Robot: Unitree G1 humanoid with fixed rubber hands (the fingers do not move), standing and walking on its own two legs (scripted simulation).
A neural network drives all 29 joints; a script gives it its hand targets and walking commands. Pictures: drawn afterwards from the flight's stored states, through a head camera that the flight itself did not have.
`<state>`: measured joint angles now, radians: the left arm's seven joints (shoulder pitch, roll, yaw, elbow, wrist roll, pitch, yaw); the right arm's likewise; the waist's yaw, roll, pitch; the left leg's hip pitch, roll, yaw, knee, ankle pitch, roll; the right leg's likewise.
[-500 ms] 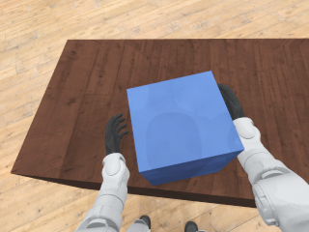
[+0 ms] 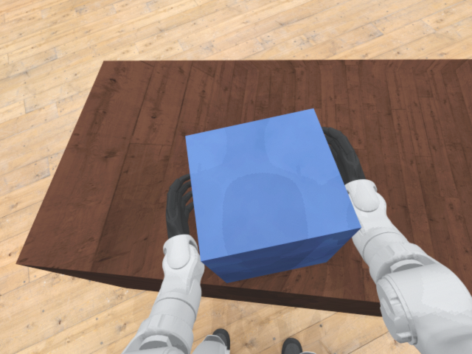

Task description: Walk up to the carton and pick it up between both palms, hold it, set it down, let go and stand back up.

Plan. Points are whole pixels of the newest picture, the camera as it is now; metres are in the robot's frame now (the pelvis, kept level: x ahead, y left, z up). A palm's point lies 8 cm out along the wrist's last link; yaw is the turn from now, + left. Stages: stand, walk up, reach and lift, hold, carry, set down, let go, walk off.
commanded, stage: reach and lift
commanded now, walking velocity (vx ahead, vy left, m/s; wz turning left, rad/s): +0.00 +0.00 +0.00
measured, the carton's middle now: (264, 207) +0.38 +0.04 -0.05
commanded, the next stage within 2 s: none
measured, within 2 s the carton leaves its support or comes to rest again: leaves its support in 1.70 s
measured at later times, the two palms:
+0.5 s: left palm (179, 226) +0.32 +0.19 -0.04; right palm (344, 170) +0.45 -0.09 -0.01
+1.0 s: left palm (177, 230) +0.31 +0.19 -0.04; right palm (342, 171) +0.44 -0.08 -0.01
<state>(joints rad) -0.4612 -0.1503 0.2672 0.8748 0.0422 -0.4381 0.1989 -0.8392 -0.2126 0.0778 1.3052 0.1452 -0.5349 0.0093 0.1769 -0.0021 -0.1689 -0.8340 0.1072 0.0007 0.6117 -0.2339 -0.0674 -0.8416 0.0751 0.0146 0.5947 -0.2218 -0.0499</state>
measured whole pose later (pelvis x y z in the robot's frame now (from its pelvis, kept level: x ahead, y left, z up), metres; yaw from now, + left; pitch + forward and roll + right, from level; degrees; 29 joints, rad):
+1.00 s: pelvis +0.00 +0.00 +0.00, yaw +0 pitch +27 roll +0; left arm -0.46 -0.22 0.46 0.88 0.20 -0.53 0.18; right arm -0.89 -0.15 -0.21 1.43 -0.25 -0.67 -0.06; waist 0.18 0.00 -0.17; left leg -0.83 0.11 0.00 0.61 -0.23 -0.07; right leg -0.84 0.08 0.01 0.59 -0.22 -0.05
